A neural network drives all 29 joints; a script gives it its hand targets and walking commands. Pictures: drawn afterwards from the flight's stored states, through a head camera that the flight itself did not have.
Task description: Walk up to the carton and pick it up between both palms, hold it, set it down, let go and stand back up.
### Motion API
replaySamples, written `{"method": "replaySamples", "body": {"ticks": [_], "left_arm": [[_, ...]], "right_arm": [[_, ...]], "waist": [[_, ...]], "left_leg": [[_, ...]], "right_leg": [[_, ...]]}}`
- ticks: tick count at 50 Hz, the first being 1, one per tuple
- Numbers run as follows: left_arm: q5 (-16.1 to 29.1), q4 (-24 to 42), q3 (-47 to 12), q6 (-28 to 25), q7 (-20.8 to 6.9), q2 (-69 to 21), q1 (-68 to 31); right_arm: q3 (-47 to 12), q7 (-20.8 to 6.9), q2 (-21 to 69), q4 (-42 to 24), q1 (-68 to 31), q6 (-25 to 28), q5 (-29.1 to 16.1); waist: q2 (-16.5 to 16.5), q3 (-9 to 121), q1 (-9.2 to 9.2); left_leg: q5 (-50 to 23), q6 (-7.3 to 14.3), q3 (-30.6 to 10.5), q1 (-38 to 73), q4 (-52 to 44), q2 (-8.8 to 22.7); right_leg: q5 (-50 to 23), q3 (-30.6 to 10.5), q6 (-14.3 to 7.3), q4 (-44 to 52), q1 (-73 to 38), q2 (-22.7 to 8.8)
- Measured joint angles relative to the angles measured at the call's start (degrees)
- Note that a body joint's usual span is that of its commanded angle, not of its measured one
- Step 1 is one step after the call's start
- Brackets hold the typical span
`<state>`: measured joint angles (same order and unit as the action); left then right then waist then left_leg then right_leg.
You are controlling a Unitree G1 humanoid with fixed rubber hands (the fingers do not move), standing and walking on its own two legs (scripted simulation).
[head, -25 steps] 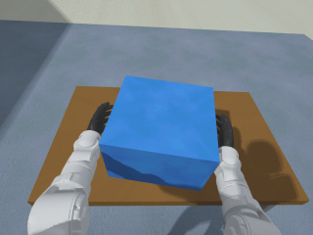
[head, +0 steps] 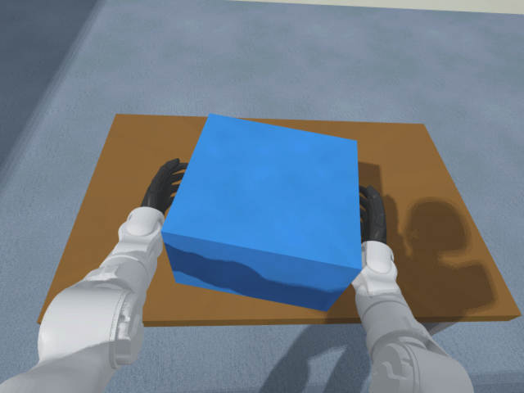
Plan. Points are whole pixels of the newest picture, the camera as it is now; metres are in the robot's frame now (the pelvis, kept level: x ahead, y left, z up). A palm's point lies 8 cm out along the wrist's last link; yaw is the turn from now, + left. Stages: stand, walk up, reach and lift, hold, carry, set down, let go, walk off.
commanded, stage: set down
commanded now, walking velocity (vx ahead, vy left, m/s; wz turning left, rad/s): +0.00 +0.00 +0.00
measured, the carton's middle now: (267, 211) +0.42 -0.07 +0.01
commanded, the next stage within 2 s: none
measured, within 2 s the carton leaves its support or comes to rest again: rests again in 0.80 s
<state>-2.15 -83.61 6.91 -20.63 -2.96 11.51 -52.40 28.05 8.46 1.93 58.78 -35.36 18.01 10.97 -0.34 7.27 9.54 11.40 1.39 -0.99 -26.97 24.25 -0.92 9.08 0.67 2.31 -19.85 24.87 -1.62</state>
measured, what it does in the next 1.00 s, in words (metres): stands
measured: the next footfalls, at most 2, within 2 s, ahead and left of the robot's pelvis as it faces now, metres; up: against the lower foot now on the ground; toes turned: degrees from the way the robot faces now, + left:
none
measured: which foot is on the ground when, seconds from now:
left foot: down 0.00-1.00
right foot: down 0.00-1.00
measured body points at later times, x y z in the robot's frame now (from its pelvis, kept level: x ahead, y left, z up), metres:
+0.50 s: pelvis -0.01 +0.00 -0.01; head +0.12 +0.01 +0.42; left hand +0.47 +0.10 -0.01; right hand +0.35 -0.24 -0.03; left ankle -0.01 +0.10 -0.74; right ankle -0.01 -0.14 -0.74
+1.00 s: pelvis -0.02 +0.00 -0.02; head +0.12 +0.02 +0.40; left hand +0.47 +0.10 -0.03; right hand +0.36 -0.24 -0.04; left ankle -0.01 +0.10 -0.74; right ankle -0.01 -0.14 -0.74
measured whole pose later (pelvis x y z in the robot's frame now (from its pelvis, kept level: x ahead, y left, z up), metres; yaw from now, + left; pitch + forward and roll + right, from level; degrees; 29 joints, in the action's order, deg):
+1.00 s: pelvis -0.02 +0.00 -0.02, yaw -1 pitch +27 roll -3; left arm -0.9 -98.7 3.0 -31.7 -2.2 15.1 -62.6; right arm 34.7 8.8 1.1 71.4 -44.2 28.5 13.6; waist -2.0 10.9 11.1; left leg 14.0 1.0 -1.9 -49.2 36.3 0.3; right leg 10.7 2.6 1.8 -29.8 46.1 -0.7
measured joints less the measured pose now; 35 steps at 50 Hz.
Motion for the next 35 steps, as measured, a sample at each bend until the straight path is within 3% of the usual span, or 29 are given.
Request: {"method": "replaySamples", "body": {"ticks": [16,35], "left_arm": [[0.97,-8.28,-1.92,-5.32,0.13,1.33,-5.73],[3.04,-13.21,-5.62,-10.47,0.33,2.68,-8.86]], "right_arm": [[2.17,0.56,-0.27,4.35,-2.67,4.38,1.13],[2.27,1.19,-0.82,9.38,-5.63,9.68,-0.18]], "waist": [[-1.21,1.42,0.35],[-2.10,3.25,0.87]], "left_leg": [[0.54,-0.20,-0.11,-9.81,3.86,0.53],[2.24,-0.37,-0.81,-19.44,9.80,1.11]], "right_leg": [[0.18,0.53,-0.25,-3.19,9.48,0.40],[1.34,1.70,-0.52,-7.97,18.46,0.85]]}}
